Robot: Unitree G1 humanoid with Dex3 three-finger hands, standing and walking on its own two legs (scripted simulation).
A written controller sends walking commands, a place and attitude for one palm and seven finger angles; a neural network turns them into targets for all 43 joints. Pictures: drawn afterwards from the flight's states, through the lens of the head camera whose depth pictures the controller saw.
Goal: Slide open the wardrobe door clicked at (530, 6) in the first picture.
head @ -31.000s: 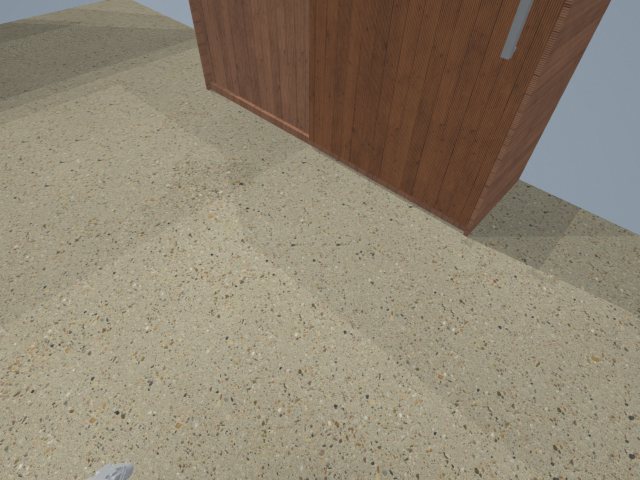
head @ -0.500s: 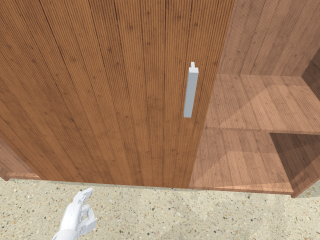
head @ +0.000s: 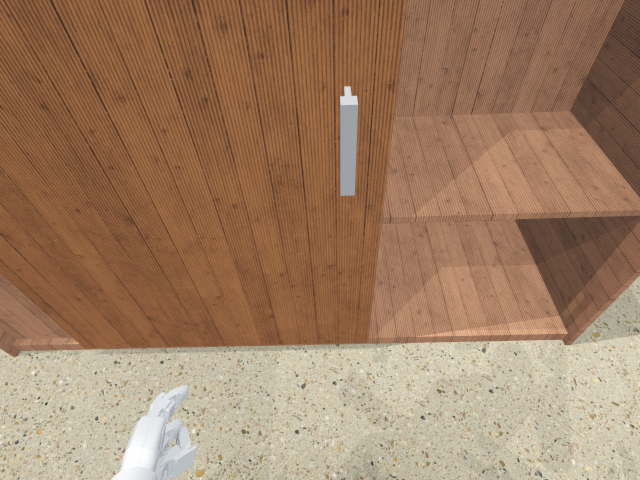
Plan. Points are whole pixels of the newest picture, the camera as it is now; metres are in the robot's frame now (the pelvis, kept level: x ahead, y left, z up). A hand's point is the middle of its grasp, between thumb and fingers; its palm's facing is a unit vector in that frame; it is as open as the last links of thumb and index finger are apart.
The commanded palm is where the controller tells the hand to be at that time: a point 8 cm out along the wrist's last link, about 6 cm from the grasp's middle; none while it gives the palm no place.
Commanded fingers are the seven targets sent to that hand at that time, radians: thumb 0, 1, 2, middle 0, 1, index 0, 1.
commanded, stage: step back with the hand held close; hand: right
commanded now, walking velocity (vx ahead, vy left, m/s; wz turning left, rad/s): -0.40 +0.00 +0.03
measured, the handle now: (347, 143) +0.61 -0.04 +0.09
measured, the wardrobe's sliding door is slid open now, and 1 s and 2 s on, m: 0.66 0.66 0.66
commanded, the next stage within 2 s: stop stepping back and stand still in 0.06 s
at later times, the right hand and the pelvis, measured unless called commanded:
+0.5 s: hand out of the picture +0.10 -0.29 +0.16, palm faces +0.48 +0.83 -0.30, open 7.4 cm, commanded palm +0.04 -0.32 +0.19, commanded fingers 0.00 -0.90 -0.90 0.20 0.30 0.20 0.30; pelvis -0.10 -0.02 -0.01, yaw +1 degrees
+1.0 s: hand out of the picture +0.11 -0.29 +0.16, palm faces +0.44 +0.82 -0.35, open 7.4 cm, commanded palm +0.05 -0.32 +0.19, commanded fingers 0.00 -0.90 -0.90 0.20 0.30 0.20 0.30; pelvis -0.10 -0.03 -0.01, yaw +3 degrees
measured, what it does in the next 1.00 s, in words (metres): walks backwards: left foot, then right foot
